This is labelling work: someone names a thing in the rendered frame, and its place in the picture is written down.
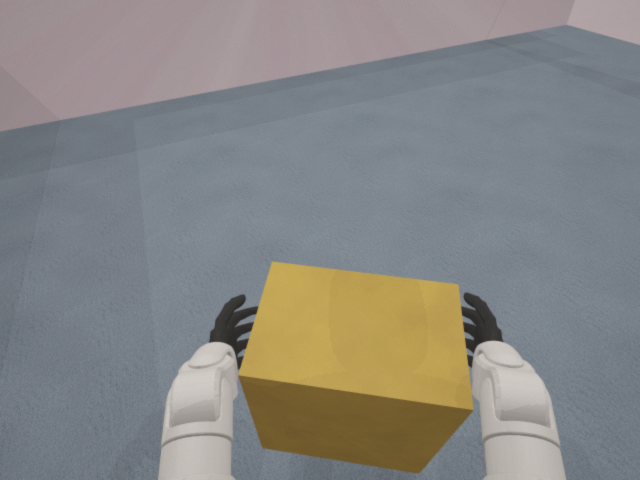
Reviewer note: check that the robot left forearm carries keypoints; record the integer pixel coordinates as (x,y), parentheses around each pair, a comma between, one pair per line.
(198,421)

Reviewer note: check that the right robot hand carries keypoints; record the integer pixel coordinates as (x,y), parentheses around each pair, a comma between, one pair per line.
(486,327)

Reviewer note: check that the left robot hand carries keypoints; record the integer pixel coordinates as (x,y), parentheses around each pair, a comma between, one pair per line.
(225,330)

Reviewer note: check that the carton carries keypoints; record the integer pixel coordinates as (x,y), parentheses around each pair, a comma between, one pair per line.
(357,367)

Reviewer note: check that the robot right forearm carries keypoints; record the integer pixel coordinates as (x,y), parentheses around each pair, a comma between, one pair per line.
(519,430)

